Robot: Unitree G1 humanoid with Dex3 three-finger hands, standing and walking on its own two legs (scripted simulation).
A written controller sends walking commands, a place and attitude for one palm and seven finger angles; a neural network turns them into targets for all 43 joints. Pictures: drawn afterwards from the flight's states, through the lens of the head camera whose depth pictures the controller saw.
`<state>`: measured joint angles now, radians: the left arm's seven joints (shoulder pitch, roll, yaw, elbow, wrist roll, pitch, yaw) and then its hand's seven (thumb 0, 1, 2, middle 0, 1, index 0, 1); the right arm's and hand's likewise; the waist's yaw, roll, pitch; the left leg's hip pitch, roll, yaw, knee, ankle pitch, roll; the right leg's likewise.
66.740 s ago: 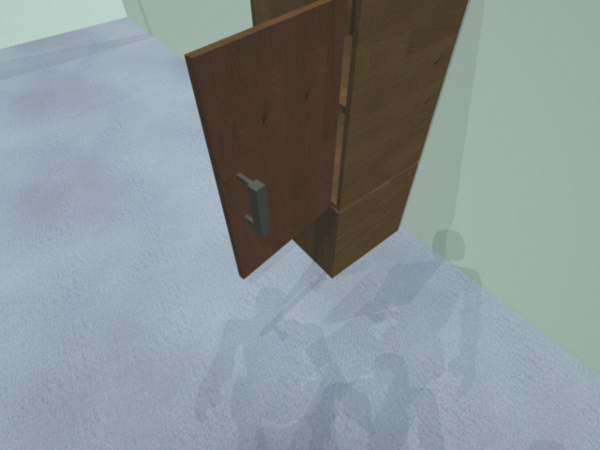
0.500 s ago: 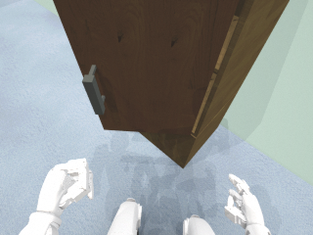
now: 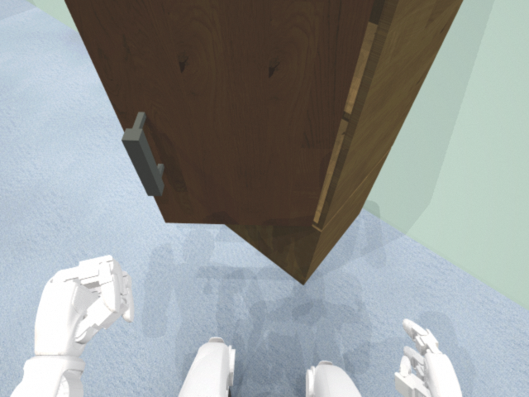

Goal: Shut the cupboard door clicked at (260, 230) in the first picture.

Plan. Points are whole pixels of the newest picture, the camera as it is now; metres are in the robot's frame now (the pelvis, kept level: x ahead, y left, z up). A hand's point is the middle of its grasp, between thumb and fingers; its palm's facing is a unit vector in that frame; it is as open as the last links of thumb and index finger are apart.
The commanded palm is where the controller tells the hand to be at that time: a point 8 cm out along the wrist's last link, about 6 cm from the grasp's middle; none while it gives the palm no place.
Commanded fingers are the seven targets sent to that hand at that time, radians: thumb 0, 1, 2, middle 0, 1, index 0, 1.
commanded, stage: raise the hand and make a fist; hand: left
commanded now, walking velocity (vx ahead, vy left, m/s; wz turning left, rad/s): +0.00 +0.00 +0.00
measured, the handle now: (148, 155) +0.48 +0.24 +0.06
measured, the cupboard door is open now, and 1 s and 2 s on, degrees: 39 39 36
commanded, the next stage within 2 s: bring the fist close to the handle in 0.02 s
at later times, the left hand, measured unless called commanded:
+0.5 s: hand (147, 272) +0.27 +0.19 +0.05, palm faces -0.04 -1.00 -0.02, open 3.1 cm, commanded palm +0.27 +0.24 +0.06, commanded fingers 0.00 0.90 0.90 -1.30 -1.50 -1.30 -1.50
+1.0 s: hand (158, 212) +0.36 +0.19 +0.07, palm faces +0.04 -1.00 -0.05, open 3.1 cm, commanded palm +0.34 +0.24 +0.06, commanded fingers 0.00 0.90 0.90 -1.30 -1.50 -1.30 -1.50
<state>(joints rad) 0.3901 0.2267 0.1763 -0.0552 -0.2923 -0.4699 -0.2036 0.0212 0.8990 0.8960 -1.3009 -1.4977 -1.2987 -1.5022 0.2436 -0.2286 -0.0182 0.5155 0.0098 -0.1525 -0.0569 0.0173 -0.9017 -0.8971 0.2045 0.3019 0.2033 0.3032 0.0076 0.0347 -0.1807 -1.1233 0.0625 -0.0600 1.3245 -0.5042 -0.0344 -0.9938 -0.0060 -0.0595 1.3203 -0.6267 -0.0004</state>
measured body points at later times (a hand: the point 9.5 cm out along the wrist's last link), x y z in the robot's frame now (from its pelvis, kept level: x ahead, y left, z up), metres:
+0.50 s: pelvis +0.00 +0.01 +0.00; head +0.08 +0.03 +0.45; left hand +0.27 +0.24 +0.05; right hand +0.18 -0.22 -0.08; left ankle +0.07 +0.14 -0.61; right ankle +0.01 -0.12 -0.61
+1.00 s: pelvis +0.01 +0.00 +0.01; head +0.10 +0.01 +0.46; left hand +0.35 +0.24 +0.07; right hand +0.15 -0.25 -0.09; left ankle +0.07 +0.14 -0.61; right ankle +0.01 -0.12 -0.61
